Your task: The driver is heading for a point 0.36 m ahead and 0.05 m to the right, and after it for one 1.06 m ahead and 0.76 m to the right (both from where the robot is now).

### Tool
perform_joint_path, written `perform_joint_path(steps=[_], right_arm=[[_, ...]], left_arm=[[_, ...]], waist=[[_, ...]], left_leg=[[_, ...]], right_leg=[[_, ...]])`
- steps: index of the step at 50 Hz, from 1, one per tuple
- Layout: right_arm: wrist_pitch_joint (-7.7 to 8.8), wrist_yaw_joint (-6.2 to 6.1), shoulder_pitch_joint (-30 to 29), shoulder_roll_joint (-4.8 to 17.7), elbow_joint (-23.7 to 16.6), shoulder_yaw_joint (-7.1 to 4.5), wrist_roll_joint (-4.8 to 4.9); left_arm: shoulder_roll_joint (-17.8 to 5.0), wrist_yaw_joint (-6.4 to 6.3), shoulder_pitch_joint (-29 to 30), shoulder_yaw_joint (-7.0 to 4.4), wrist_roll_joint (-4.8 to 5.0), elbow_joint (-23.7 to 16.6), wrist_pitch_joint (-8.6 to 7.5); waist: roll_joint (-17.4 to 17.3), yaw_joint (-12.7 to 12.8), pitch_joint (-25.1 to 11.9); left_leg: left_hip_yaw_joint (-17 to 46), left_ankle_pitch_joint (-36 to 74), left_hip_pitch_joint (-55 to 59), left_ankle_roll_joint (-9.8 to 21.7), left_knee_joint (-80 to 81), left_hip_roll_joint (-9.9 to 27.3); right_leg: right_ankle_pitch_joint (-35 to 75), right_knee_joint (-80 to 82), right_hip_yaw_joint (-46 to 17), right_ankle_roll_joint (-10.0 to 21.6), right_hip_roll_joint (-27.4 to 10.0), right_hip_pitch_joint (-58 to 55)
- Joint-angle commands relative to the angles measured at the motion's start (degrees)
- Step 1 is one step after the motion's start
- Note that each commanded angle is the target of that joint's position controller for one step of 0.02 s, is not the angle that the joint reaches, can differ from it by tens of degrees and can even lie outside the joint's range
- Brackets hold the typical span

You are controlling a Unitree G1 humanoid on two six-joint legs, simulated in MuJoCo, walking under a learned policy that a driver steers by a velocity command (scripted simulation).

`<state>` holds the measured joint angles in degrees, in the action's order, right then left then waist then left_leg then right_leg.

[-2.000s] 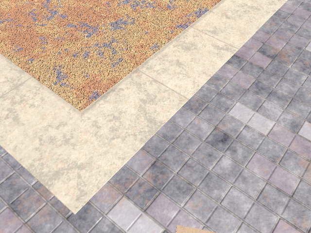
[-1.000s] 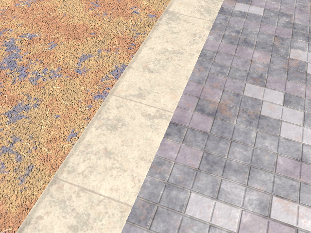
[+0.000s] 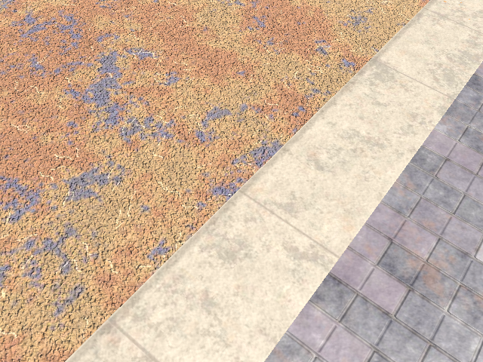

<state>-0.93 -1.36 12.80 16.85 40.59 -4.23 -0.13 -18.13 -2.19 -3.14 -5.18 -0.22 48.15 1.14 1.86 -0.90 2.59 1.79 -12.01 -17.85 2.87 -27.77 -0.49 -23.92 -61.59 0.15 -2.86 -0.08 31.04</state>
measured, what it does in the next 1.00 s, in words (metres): walks ahead, turning right: right foot, then left foot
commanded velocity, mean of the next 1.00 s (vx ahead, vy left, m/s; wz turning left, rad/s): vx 0.23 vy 0.00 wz -0.25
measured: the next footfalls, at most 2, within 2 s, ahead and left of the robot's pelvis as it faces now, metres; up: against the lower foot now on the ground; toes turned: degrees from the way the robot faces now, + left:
right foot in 0.34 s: +0.13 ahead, -0.14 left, +0.00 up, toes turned +0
left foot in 0.74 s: +0.42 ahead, +0.04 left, +0.00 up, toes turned -16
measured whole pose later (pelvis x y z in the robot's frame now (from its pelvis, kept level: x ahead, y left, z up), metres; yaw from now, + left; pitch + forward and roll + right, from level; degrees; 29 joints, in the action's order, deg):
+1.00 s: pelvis +0.28 -0.04 +0.00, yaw -21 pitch +1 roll +1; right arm 1.1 -1.4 5.3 14.8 42.1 -3.2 -1.3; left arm -18.9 -2.0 -11.0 -4.9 0.8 42.2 3.3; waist 1.3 0.1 4.8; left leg -6.1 -6.0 -17.8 2.0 -22.8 0.8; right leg -23.3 -55.9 -1.0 -4.1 -2.8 29.6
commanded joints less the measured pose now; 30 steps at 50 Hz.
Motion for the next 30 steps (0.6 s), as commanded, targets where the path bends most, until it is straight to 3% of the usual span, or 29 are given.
perform_joint_path(steps=[1,3,4,6,11,14,16,17,18,19,20,22,24,27,28,30], right_arm=[[1.19,-0.84,-0.53,7.18,-3.75,-1.62,0.56],[1.42,-0.99,1.37,7.66,-2.75,-1.64,0.77],[1.59,-1.03,1.50,8.12,-2.34,-1.68,0.50],[2.06,-0.83,1.98,8.92,-1.45,-1.83,0.13],[2.89,0.29,2.26,9.91,0.12,-1.97,0.53],[2.96,0.75,0.59,9.16,0.64,-1.79,0.96],[3.10,0.95,-0.69,6.53,0.56,-1.03,0.51],[3.49,1.06,-2.61,3.20,-0.49,-0.01,-0.14],[4.88,1.09,-3.91,2.12,-3.82,0.16,-0.25],[6.11,0.79,-7.06,5.82,-4.43,-0.55,0.86],[6.96,1.13,-6.61,7.13,-4.26,-0.98,1.92],[7.87,1.49,-7.65,6.43,-3.84,-0.97,0.66],[8.00,1.74,-9.24,5.33,-4.49,-1.02,-0.30],[7.33,1.81,-11.37,1.83,-4.91,0.01,-0.33],[7.14,1.87,-12.90,0.97,-5.44,0.32,-0.19],[6.68,2.00,-14.78,1.41,-6.24,0.21,0.40]], left_arm=[[-3.93,0.35,-0.80,-0.97,0.56,-2.19,-1.01],[-3.23,1.20,2.35,-0.52,0.80,-2.76,-1.61],[-3.23,1.63,3.36,-0.36,0.88,-2.96,-2.05],[-3.36,2.44,3.87,-0.11,0.86,-2.73,-3.25],[-3.92,3.62,2.54,0.41,1.64,-1.35,-5.31],[-3.39,4.06,-1.61,0.77,1.64,0.67,-5.88],[-4.23,3.86,-9.21,0.36,1.94,3.91,-5.76],[-7.07,3.47,-14.75,-0.26,2.00,5.37,-5.83],[-14.12,3.44,-18.57,-2.02,2.17,5.90,-5.68],[-11.81,3.81,-19.81,-1.46,1.26,5.33,-6.23],[-9.19,3.75,-17.69,-0.68,0.84,4.30,-6.86],[-6.79,3.48,-15.74,-0.02,1.23,3.02,-6.96],[-5.10,2.61,-15.50,0.68,1.24,2.59,-6.23],[-7.09,0.98,-14.19,0.01,0.94,1.61,-4.74],[-7.84,0.64,-14.84,-0.33,1.02,1.53,-4.22],[-8.42,0.23,-17.26,-0.79,1.38,1.69,-3.25]], waist=[[-8.73,0.85,-10.51],[-10.61,-1.16,-7.76],[-11.45,-1.60,-6.17],[-11.06,-2.34,-4.53],[-9.97,-2.91,-2.14],[-8.07,-0.05,-2.03],[-6.03,3.34,-3.26],[1.15,5.06,-3.83],[14.41,4.65,-3.56],[11.80,7.34,-1.49],[7.76,5.81,-0.18],[4.10,4.96,0.03],[3.82,3.66,-0.17],[4.19,2.91,-0.70],[4.32,3.36,-1.05],[4.99,4.25,-2.17]], left_leg=[[13.76,9.80,13.55,9.24,10.34,12.41],[16.38,-8.30,13.94,9.25,14.37,12.32],[17.20,-10.98,13.34,9.31,15.56,12.57],[17.44,-11.25,12.54,9.55,16.40,13.01],[17.43,-14.75,10.15,9.80,16.99,14.19],[14.13,-15.96,6.01,8.24,14.65,13.11],[9.88,-14.97,0.89,5.99,8.21,10.17],[3.41,-10.66,-5.00,2.92,-4.74,5.62],[-5.13,-13.36,-20.87,-1.40,-20.04,-2.38],[0.05,-21.22,-30.17,-1.85,-30.34,-1.60],[2.88,-16.46,-33.01,-1.17,-34.26,1.43],[2.29,-8.46,-32.84,-1.52,-31.99,3.36],[1.32,-3.88,-27.73,-3.11,-25.73,3.50],[-2.08,2.60,-17.65,-5.78,-14.28,0.31],[-2.67,5.69,-13.75,-5.96,-10.54,-0.96],[-2.40,11.10,-8.69,-6.03,-5.70,-2.89]], right_leg=[[6.09,3.18,-2.37,-0.14,-1.59,3.90],[8.31,11.54,-1.96,-0.12,-1.77,3.96],[8.58,15.26,-1.90,-0.03,-1.81,3.13],[8.71,21.25,-1.47,0.44,-1.93,0.47],[8.15,28.27,0.84,3.34,-2.14,-4.91],[11.10,33.29,2.88,6.00,-1.16,-13.22],[9.05,35.23,1.40,7.91,-1.10,-22.73],[4.38,40.48,-9.54,10.74,-7.99,-28.45],[-5.47,47.81,-31.28,18.80,-17.31,-37.36],[-9.85,51.54,-41.26,22.68,-21.27,-39.14],[-8.60,50.67,-37.91,21.22,-19.84,-39.42],[1.51,50.48,-29.85,18.53,-15.80,-38.08],[15.89,50.43,-23.51,16.74,-12.56,-34.24],[39.47,47.52,-13.39,14.17,-7.72,-26.51],[41.95,46.41,-11.69,13.23,-6.42,-23.52],[41.98,44.89,-12.38,12.26,-6.11,-21.20]])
